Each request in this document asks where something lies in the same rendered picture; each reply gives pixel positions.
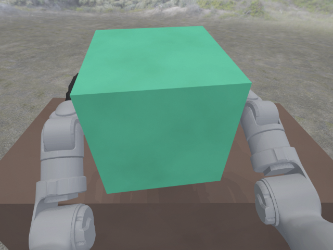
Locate robot left hand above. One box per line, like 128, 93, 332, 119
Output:
65, 73, 79, 101

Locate left robot forearm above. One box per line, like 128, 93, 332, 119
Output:
29, 100, 87, 249

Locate robot left upper arm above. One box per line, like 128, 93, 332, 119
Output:
30, 203, 96, 250

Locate right robot forearm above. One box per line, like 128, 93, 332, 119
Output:
239, 90, 322, 214

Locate pedestal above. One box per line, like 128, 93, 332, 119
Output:
0, 98, 333, 250

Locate robot right upper arm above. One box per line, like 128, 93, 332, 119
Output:
254, 173, 333, 250

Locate carton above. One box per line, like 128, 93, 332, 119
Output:
70, 26, 252, 194

